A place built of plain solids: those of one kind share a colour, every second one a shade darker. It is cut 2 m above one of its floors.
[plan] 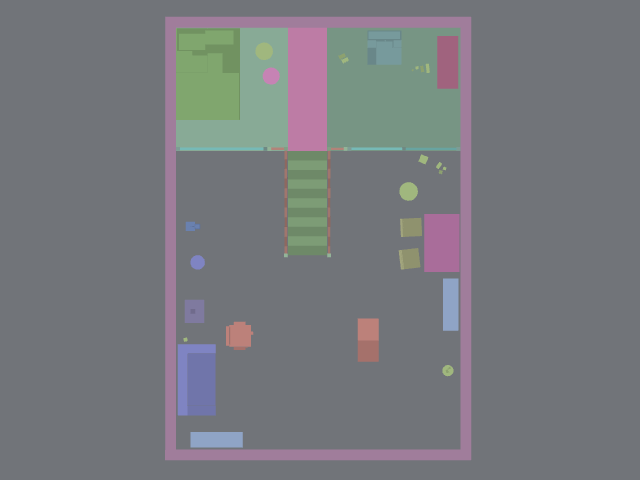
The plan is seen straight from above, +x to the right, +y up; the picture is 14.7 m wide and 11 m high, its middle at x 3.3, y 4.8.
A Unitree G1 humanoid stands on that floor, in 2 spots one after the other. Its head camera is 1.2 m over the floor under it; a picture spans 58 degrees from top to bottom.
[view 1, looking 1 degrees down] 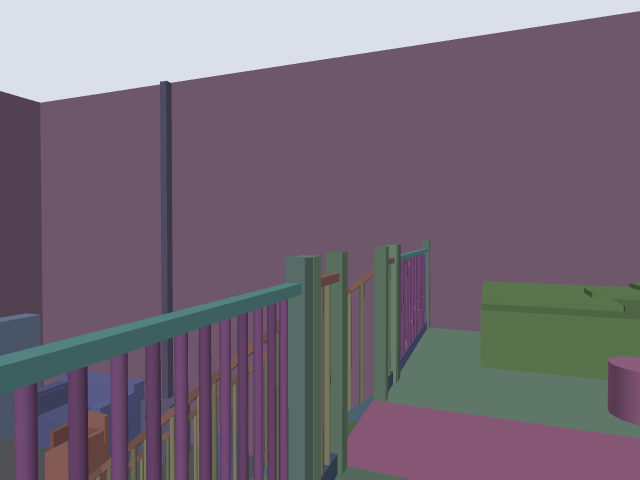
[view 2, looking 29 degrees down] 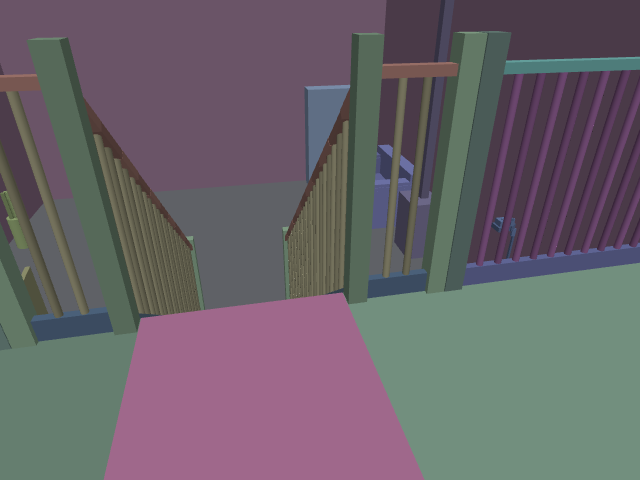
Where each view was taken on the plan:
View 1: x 5.57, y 7.59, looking -159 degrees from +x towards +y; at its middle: wall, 5.97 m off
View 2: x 3.01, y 8.44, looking -102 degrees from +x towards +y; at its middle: guard_bal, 2.65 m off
